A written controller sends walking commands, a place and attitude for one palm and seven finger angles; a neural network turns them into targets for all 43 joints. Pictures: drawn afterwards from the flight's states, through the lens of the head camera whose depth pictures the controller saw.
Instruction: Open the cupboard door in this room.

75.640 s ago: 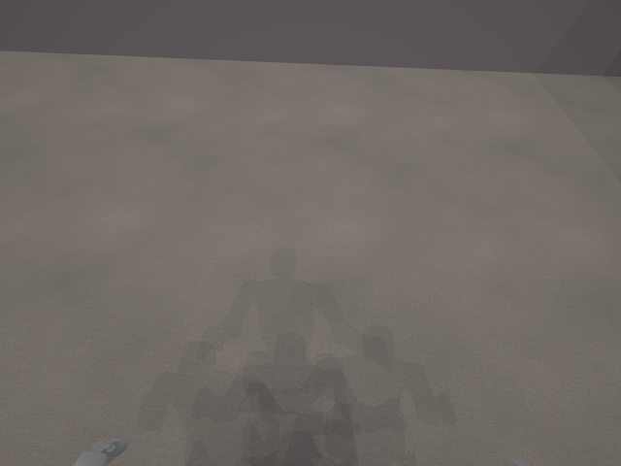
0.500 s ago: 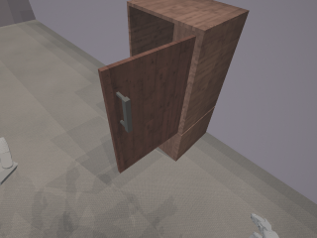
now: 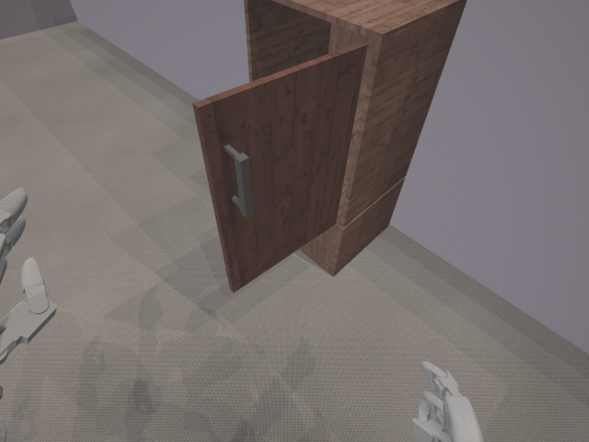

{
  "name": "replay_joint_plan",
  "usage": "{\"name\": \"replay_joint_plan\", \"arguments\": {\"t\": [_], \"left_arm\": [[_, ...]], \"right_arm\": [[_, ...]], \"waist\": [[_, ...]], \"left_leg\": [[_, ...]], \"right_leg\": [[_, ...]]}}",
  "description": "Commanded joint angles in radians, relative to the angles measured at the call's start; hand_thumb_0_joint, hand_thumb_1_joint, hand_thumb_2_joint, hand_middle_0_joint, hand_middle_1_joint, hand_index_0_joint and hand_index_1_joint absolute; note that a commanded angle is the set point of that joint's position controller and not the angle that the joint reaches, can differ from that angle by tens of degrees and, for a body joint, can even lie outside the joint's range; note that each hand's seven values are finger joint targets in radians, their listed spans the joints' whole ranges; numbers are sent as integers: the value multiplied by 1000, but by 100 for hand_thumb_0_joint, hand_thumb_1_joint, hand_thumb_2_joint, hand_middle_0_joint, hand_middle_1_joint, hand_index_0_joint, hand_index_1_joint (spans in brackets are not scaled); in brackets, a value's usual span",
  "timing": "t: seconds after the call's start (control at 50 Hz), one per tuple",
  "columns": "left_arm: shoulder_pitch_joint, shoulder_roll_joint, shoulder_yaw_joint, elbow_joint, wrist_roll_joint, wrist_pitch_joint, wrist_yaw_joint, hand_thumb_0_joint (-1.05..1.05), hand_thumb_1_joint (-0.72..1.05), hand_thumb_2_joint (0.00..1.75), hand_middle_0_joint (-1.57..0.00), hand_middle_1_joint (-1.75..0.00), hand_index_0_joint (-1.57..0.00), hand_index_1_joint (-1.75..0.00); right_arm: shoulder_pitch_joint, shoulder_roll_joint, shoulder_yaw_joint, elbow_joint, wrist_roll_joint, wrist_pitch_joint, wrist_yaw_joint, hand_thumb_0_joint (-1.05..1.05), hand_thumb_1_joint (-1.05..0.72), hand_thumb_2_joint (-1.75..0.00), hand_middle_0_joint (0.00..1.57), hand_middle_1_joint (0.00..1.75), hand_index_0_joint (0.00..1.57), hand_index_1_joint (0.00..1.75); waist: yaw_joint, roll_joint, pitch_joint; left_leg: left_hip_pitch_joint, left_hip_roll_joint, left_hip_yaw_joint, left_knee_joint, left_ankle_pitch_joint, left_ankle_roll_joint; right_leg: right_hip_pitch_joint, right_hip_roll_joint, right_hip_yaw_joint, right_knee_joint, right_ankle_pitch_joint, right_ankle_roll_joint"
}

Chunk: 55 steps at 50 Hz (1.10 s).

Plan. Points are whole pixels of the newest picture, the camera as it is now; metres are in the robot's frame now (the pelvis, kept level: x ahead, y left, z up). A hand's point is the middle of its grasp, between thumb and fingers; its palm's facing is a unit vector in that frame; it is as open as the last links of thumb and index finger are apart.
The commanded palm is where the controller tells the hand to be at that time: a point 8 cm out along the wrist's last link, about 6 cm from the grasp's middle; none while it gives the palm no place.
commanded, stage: stop stepping back and stand still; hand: left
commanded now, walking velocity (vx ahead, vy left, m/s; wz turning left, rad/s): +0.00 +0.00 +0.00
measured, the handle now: (238, 182) +0.58 +0.15 -0.01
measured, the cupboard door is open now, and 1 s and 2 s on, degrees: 85 85 85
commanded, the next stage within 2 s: let the arm hang, fingers relaxed in 0.20 s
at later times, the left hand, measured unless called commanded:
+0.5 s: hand out of the picture +0.13 +0.23 -0.11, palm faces +0.01 -0.94 -0.34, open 7.4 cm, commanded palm none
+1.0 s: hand out of the picture -0.08 +0.20 -0.17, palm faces +0.07 -0.96 -0.28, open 7.4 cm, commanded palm none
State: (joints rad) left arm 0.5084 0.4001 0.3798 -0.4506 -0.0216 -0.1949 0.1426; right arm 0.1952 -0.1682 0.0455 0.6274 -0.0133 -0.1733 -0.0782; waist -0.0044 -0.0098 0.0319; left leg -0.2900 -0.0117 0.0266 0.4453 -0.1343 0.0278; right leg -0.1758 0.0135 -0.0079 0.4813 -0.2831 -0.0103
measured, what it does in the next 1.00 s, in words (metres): stands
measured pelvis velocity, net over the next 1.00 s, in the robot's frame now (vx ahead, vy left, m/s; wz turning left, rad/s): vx -0.01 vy -0.01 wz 0.05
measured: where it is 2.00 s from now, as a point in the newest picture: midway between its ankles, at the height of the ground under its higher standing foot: outside the picture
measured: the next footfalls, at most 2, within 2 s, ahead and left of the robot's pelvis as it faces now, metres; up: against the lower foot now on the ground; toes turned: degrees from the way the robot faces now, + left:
none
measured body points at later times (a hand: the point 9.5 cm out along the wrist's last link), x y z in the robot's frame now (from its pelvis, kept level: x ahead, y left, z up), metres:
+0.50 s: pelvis -0.02 +0.00 -0.01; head -0.01 -0.01 +0.44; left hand +0.13 +0.28 -0.09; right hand +0.12 -0.26 -0.13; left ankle +0.07 +0.10 -0.74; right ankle -0.02 -0.11 -0.74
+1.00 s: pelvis -0.01 -0.01 +0.00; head +0.00 -0.02 +0.45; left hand -0.08 +0.25 -0.15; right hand +0.01 -0.24 -0.16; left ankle +0.07 +0.10 -0.74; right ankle -0.02 -0.11 -0.74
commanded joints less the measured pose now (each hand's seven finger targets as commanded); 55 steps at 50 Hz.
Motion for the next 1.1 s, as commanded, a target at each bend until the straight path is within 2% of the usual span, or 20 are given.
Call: {"name": "replay_joint_plan", "arguments": {"t": [0.0, 0.06, 0.12, 0.2, 0.26, 0.28, 0.3, 0.32, 0.34, 0.36, 0.4, 0.42, 0.44, 0.48, 0.52, 0.56, 0.62, 0.74, 0.84, 1.08], "left_arm": [[61, 205, 177, -232, -10, -70, 21, 0, 90, 90, -20, -30, -20, -30], [53, 191, 169, -190, -20, -64, 23, 0, 90, 90, -20, -30, -20, -30], [-13, 176, 143, -148, -19, -58, 21, 0, 90, 90, -20, -30, -20, -30], [-85, 169, 105, -139, -5, -63, 17, 0, 90, 90, -20, -30, -20, -30], [-107, 172, 96, -209, 9, -75, 19, 0, 90, 90, -20, -30, -20, -30], [-101, -23, -262, 646, 65, 96, -123, 0, 90, 90, -20, -30, -20, -30], [-70, -9, -228, 691, 52, 169, -142, 0, 90, 90, -20, -30, -20, -30], [-62, -25, -240, 676, 49, 189, -146, 0, 90, 90, -20, -30, -20, -30], [-93, -27, -257, 708, 54, 180, -145, 0, 90, 90, -20, -30, -20, -30], [-117, -7, -261, 751, 56, 175, -145, 0, 90, 90, -20, -30, -20, -30], [-196, 29, -275, 855, 59, 169, -142, 0, 90, 90, -20, -30, -20, -30], [-237, 38, -283, 912, 57, 171, -141, 0, 90, 90, -20, -30, -20, -30], [-272, 41, -294, 966, 54, 177, -138, 0, 90, 90, -20, -30, -20, -30], [-304, 24, -318, 1068, 47, 191, -132, 0, 90, 90, -20, -30, -20, -30], [-280, 7, -334, 1165, 42, 201, -127, 0, 90, 90, -20, -30, -20, -30], [-226, -9, -338, 1265, 39, 203, -125, 0, 90, 90, -20, -30, -20, -30], [-174, -43, -337, 1375, 36, 199, -125, 0, 90, 90, -20, -30, -20, -30], [-172, -47, -341, 1494, 34, 187, -127, 0, 90, 90, -20, -30, -20, -30], [-169, -55, -347, 1546, 32, 186, -122, 0, 90, 90, -20, -30, -20, -30], [-175, -80, -352, 1577, 31, 189, -113, 0, 90, 90, -20, -30, -20, -30]], "right_arm": [[-84, -146, -73, -151, -3, -26, -1, 0, -90, -90, 20, 30, 20, 30], [-71, -143, -80, -130, 2, -4, -7, 0, -90, -90, 20, 30, 20, 30], [-71, -154, -78, -127, 5, -6, -16, 0, -90, -90, 20, 30, 20, 30], [-84, -165, -75, -130, 10, -23, -31, 0, -90, -90, 20, 30, 20, 30], [-85, -168, -73, -135, 6, -42, -33, 0, -90, -90, 20, 30, 20, 30], [-126, -372, -128, 134, 6, -26, 63, 0, -90, -90, 20, 30, 20, 30], [-67, -295, -117, 123, 16, 53, 69, 0, -90, -90, 20, 30, 20, 30], [-56, -275, -110, 101, 19, 71, 67, 0, -90, -90, 20, 30, 20, 30], [-49, -267, -106, 113, 8, 75, 67, 0, -90, -90, 20, 30, 20, 30], [-46, -266, -100, 115, 6, 83, 69, 0, -90, -90, 20, 30, 20, 30], [-50, -281, -100, 145, 2, 102, 74, 0, -90, -90, 20, 30, 20, 30], [-52, -285, -100, 162, -1, 115, 77, 0, -90, -90, 20, 30, 20, 30], [-52, -278, -97, 181, -4, 128, 80, 0, -90, -90, 20, 30, 20, 30], [-54, -241, -81, 214, -13, 153, 80, 0, -90, -90, 20, 30, 20, 30], [-60, -223, -68, 240, -18, 167, 78, 0, -90, -90, 20, 30, 20, 30], [-60, -206, -63, 270, -16, 173, 72, 0, -90, -90, 20, 30, 20, 30], [-28, -179, -66, 320, -15, 182, 61, 0, -90, -90, 20, 30, 20, 30], [42, -178, -84, 391, -6, 190, 51, 0, -90, -90, 20, 30, 20, 30], [68, -166, -84, 438, -4, 190, 49, 0, -90, -90, 20, 30, 20, 30], [56, -123, -69, 484, -10, 184, 51, 0, -90, -90, 20, 30, 20, 30]], "waist": [[2, 19, -84], [-8, -12, -59], [-11, 37, -51], [-5, 104, -21], [4, 154, -55], [-26, 181, 15], [2, 129, -84], [4, 123, -98], [12, 15, -148], [9, -48, -174], [-1, -202, -186], [-8, -214, -156], [-17, -185, -117], [-23, -46, -58], [-10, 105, -15], [14, 172, -13], [14, 221, -44], [-6, 46, -23], [-11, -15, 36], [-1, 13, 69]], "left_leg": [[14, 45, -78, -38, -193, -18], [106, 33, -52, 108, -116, -27], [114, 61, -82, 0, -55, -18], [76, 105, -155, -149, -193, 2], [30, 124, -203, -237, -286, 14], [-147, 156, -276, -59, 38, 48], [-74, 155, -210, -36, 174, 43], [-52, 153, -187, -11, 177, 40], [-46, 152, -208, 17, 177, 41], [-25, 137, -220, 29, 156, 40], [-1, 105, -203, 65, 105, 29], [11, 84, -187, 83, 61, 22], [32, 67, -170, 98, 42, 13], [42, 63, -160, 67, 21, 7], [-8, 87, -216, -56, -40, 17], [-63, 95, -241, -117, -128, 24], [-30, 77, -220, -139, -228, 11], [74, 72, -183, -90, -174, 7], [93, 77, -171, -79, -124, 10], [56, 82, -176, -132, -106, 9]], "right_leg": [[-48, -88, 139, -233, -113, -32], [-201, -151, 182, -292, -150, -63], [-161, -81, 107, -222, -45, -18], [-112, -23, 53, -175, -72, 11], [-17, -3, 28, -110, -27, 17], [-95, -68, 8, 48, 84, -10], [-48, -71, 37, 31, 49, -12], [-57, -73, 29, 27, 27, -9], [-44, -69, 37, 15, 29, -18], [-36, -84, 48, -4, 45, -30], [-45, -116, 88, -37, 51, -59], [-87, -140, 101, -64, 13, -76], [-137, -151, 104, -78, -24, -90], [-177, -149, 108, -94, -79, -88], [-130, -96, 82, -66, -109, -57], [-43, -79, 68, -65, -86, -43], [-21, -81, 72, -97, -97, -53], [-100, -103, 76, -189, -151, -65], [-143, -112, 74, -214, -167, -66], [-95, -105, 63, -183, -115, -51]]}}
